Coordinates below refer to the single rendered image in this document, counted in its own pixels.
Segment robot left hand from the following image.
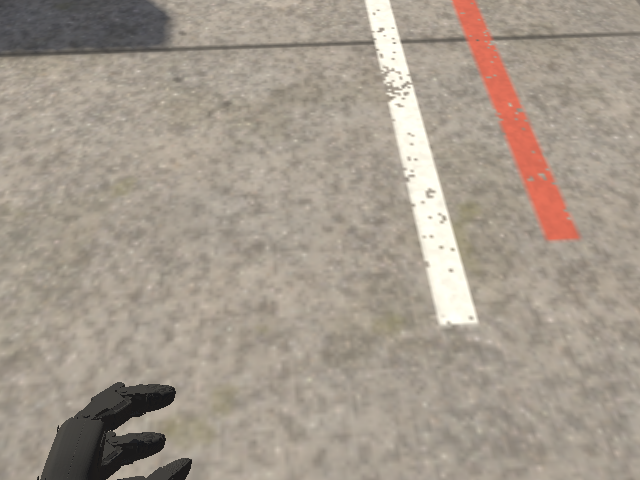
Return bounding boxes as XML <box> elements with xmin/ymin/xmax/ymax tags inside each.
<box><xmin>37</xmin><ymin>382</ymin><xmax>192</xmax><ymax>480</ymax></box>

